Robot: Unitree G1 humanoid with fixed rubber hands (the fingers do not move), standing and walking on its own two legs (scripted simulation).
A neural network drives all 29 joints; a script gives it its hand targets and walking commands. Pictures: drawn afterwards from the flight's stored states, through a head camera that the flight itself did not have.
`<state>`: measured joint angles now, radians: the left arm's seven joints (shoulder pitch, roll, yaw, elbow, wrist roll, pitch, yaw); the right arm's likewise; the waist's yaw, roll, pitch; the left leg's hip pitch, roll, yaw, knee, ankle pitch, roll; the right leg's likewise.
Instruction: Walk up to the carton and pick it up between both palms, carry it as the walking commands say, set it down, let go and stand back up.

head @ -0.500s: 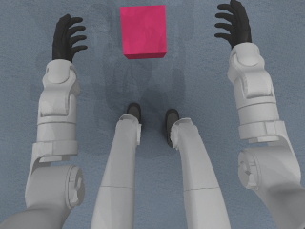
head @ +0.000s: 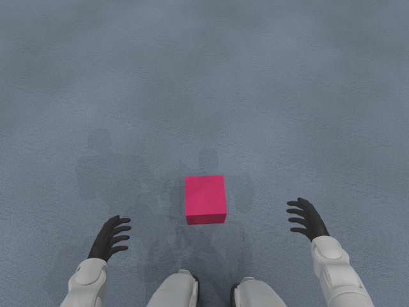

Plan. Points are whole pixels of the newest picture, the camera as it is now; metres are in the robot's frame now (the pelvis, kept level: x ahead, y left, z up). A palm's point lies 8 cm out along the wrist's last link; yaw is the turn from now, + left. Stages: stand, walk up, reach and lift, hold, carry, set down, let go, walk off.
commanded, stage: let go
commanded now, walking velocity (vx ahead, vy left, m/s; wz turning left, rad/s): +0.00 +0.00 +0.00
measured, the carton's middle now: (205, 200) +0.49 +0.03 -0.66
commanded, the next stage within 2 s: stand in 0.56 s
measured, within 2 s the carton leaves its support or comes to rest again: neither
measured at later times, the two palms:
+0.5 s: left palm (102, 254) +0.19 +0.22 -0.05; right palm (349, 264) +0.19 -0.25 -0.06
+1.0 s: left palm out of the picture +0.10 +0.25 -0.10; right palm out of the picture +0.11 -0.29 -0.08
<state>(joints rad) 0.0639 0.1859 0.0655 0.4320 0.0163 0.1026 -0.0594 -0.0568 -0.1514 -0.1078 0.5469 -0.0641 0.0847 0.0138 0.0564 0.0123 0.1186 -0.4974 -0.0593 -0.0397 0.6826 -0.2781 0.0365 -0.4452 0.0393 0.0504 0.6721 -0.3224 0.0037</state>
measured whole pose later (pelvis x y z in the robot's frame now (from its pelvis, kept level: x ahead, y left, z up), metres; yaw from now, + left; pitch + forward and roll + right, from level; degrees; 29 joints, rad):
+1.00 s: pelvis +0.04 -0.02 +0.01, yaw +0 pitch -6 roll +0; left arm 0.39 0.27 0.07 0.86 0.02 -0.04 0.02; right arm 0.35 -0.26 -0.07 0.84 -0.02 -0.03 -0.02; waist 0.00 -0.02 -0.17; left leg -0.14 -0.03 -0.04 0.58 -0.33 0.02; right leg -0.09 0.06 0.05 0.56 -0.35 -0.03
